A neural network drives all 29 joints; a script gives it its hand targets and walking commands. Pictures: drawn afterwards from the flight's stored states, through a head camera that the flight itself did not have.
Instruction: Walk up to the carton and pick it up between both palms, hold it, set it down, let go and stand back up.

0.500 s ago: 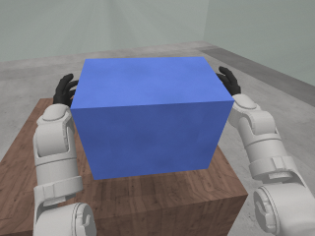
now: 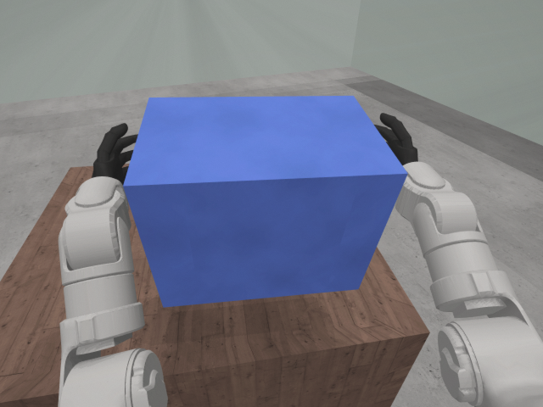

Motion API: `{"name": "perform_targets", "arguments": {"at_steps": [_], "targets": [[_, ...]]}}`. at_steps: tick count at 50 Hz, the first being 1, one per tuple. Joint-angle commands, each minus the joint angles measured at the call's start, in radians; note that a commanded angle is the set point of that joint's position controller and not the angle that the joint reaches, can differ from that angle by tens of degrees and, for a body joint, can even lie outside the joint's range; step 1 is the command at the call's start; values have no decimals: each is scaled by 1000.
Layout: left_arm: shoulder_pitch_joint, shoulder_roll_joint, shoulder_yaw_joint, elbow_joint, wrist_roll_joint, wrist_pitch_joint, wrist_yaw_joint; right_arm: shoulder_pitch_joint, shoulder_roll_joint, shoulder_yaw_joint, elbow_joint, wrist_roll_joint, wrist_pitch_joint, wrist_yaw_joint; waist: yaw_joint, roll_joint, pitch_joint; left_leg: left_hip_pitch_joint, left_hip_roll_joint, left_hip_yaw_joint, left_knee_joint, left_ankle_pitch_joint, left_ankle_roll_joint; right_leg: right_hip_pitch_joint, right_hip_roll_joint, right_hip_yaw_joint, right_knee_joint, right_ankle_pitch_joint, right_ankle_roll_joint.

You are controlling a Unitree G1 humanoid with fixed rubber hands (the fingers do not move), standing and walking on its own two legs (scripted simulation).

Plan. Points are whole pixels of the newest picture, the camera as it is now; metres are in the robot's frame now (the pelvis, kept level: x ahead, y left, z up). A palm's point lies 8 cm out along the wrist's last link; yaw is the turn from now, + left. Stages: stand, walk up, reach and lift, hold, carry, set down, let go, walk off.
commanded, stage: set down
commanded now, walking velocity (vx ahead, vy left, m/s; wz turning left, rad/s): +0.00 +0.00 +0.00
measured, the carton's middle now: (260, 199) +0.38 +0.01 +0.19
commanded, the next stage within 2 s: none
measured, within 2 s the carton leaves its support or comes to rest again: neither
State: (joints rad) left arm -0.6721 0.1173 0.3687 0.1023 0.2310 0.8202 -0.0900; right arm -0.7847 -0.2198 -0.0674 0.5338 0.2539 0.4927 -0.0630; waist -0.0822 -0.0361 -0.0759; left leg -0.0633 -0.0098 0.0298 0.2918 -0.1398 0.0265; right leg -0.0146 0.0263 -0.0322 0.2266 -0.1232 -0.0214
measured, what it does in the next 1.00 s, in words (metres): stands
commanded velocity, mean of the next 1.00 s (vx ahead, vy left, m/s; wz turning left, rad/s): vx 0.00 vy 0.00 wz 0.00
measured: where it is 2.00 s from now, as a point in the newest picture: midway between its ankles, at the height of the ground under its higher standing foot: outside the picture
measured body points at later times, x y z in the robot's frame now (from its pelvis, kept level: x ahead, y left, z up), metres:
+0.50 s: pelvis +0.02 -0.02 +0.00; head -0.03 +0.00 +0.45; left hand +0.37 +0.22 +0.22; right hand +0.42 -0.17 +0.21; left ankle +0.02 +0.10 -0.75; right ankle +0.01 -0.11 -0.75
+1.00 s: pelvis +0.01 -0.03 +0.00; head -0.02 -0.01 +0.45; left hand +0.37 +0.20 +0.20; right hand +0.42 -0.18 +0.19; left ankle +0.02 +0.10 -0.75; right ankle +0.01 -0.11 -0.75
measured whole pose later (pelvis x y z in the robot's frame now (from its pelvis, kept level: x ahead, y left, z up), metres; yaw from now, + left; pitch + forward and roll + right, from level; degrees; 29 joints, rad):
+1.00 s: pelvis +0.01 -0.03 +0.00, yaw +3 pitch -5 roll +0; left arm -0.55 0.04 0.37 0.05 0.24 0.62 -0.05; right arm -0.70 -0.19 -0.08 0.62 0.14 0.19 0.01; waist -0.03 -0.04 0.01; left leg -0.04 0.00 -0.03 0.28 -0.15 -0.01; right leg 0.00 0.04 -0.09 0.25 -0.17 -0.05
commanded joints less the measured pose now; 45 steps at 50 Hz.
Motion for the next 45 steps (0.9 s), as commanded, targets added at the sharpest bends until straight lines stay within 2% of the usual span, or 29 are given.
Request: {"name": "perform_targets", "arguments": {"at_steps": [1, 4, 8, 10, 13, 17, 21, 26, 32, 38, 39, 40, 41, 44, 45], "targets": [[-565, -419, -419, -146, -177, -55, -147, -635, 461, 269, -281, 107, -61, 124, 5, 72, -291, 84, -4, -22, -13, 208, -47, 62, 13, 12, -2, 130, 8], [-558, -403, -399, -148, -158, -80, -141, -645, 445, 254, -274, 90, -100, 138, 26, 82, -274, 109, -3, -23, -13, 208, -49, 43, 16, -5, -3, 87, 5], [-512, -382, -334, -78, -106, -115, -140, -634, 414, 206, -185, 22, -168, 173, 53, 72, -178, 74, 10, -22, -52, 84, -37, 33, 4, -18, -8, -29, -5], [-487, -375, -308, -44, -86, -127, -145, -614, 404, 182, -143, -16, -197, 186, 52, 55, -133, 41, 15, -18, -72, 26, -28, 40, -5, -16, -12, -63, -5], [-464, -375, -298, -20, -78, -141, -154, -591, 394, 155, -108, -56, -234, 192, 41, 33, -102, 31, 14, -8, -76, 20, -21, 48, -13, -17, -20, -72, -1], [-430, -388, -332, -32, -94, -165, -159, -564, 391, 151, -113, -79, -277, 178, 26, 20, -120, 72, 8, 0, -52, 114, -26, 67, -16, -25, -24, -5, 10], [-395, -397, -401, -105, -129, -208, -140, -552, 396, 191, -192, -63, -334, 158, 20, 34, -225, 144, -7, 1, 7, 298, -52, 121, -1, -44, 3, 154, 18], [-342, -389, -455, -192, -150, -247, -105, -519, 402, 265, -262, -28, -373, 145, 36, 57, -290, 163, -20, -6, 44, 410, -70, 155, 8, -56, 39, 311, 29], [-293, -379, -450, -221, -143, -239, -86, -495, 399, 313, -268, -1, -364, 144, 67, 44, -264, 97, -21, -7, 25, 358, -63, 172, -9, -36, 55, 389, 40], [-281, -387, -417, -181, -129, -225, -84, -486, 396, 297, -210, -11, -347, 153, 80, 21, -230, 46, -15, -1, -10, 254, -51, 166, -23, -18, 45, 367, 45], [-301, -396, -420, -167, -113, -215, -90, -454, 397, 268, -190, -36, -338, 147, 47, 6, -169, 44, -25, -4, -22, 232, -35, 156, -23, -20, 36, 357, 50], [-295, -402, -404, -148, -97, -205, -96, -457, 397, 258, -170, -47, -329, 146, 52, 6, -150, 40, -24, -2, -26, 214, -33, 146, -25, -20, 35, 340, 53], [-311, -404, -403, -153, -100, -201, -99, -463, 394, 246, -172, -52, -329, 145, 44, 5, -177, 37, -23, -1, -28, 200, -30, 145, -28, -18, 32, 326, 54], [-332, -414, -409, -165, -109, -213, -99, -476, 402, 232, -176, -66, -344, 153, 36, 7, -236, 64, -23, -4, -13, 229, -34, 138, -28, -28, 41, 366, 58], [-330, -415, -401, -136, -109, -216, -100, -486, 400, 225, -172, -75, -349, 156, 38, 1, -230, 54, -24, -5, -12, 214, -32, 136, -28, -31, 41, 360, 58]]}}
